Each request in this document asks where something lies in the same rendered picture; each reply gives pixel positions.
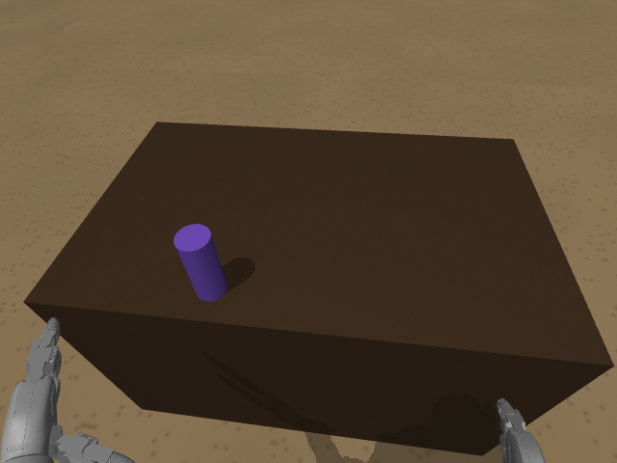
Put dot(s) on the can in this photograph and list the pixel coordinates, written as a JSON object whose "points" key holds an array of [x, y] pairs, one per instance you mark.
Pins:
{"points": [[195, 246]]}

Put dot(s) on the right robot hand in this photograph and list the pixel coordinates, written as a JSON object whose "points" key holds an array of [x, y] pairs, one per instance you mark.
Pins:
{"points": [[517, 445]]}

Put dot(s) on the left robot hand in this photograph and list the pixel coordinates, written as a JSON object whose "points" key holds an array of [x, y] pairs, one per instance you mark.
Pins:
{"points": [[31, 423]]}

